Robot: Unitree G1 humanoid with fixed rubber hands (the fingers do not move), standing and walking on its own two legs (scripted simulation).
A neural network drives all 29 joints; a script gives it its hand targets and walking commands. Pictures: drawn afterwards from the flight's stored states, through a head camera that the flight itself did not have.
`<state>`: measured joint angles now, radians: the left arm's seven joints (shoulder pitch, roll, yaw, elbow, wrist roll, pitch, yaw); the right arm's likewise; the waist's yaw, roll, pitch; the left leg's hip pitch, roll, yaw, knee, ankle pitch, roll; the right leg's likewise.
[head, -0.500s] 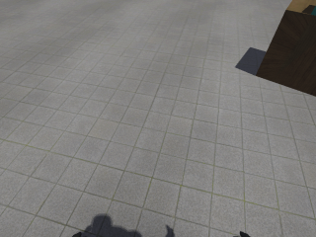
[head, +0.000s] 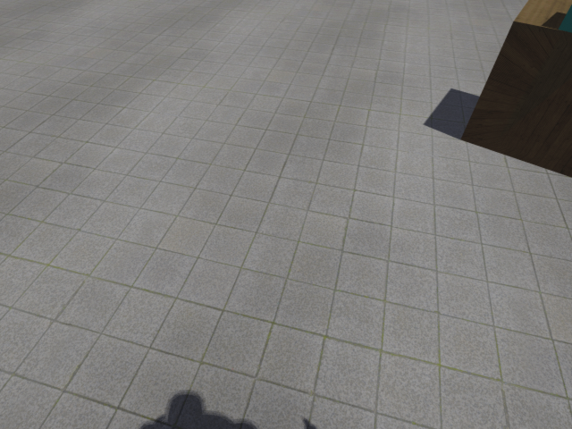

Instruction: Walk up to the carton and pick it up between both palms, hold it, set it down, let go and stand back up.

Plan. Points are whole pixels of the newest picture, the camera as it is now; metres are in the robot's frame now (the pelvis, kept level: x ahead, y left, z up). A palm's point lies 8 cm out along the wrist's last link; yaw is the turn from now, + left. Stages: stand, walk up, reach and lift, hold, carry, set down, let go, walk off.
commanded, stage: stand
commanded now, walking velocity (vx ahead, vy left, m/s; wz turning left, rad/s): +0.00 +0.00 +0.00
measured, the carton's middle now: out of the picture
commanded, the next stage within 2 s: walk up in 0.84 s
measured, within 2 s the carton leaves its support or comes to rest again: neither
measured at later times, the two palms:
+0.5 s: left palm out of the picture +0.05 +0.25 -0.11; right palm out of the picture +0.04 -0.23 -0.12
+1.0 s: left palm out of the picture +0.01 +0.26 -0.12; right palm out of the picture +0.01 -0.22 -0.12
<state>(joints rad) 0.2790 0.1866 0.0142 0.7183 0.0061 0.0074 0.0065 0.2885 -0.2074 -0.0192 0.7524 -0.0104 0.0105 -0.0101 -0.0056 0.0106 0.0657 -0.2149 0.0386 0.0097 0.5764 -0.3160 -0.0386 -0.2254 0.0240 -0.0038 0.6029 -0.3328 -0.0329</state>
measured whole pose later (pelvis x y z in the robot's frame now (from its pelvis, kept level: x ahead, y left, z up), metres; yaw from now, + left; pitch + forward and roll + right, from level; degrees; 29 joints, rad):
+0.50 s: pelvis -0.01 +0.01 +0.01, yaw +0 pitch -3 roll +0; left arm 0.30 0.21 0.01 0.78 0.00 0.01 0.01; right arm 0.32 -0.21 0.00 0.82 -0.01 0.00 -0.01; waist 0.00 0.00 0.06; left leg -0.21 0.04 0.00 0.54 -0.27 -0.03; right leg -0.21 0.02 -0.01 0.53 -0.27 -0.02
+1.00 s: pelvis -0.02 +0.02 +0.01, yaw +0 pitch -2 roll +0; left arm 0.33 0.20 0.01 0.89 0.00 0.00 0.01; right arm 0.33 -0.21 0.00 0.89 0.00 0.00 -0.02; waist 0.00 0.00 0.04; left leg -0.22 0.02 0.02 0.51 -0.25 0.00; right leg -0.21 0.00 0.00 0.50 -0.24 0.00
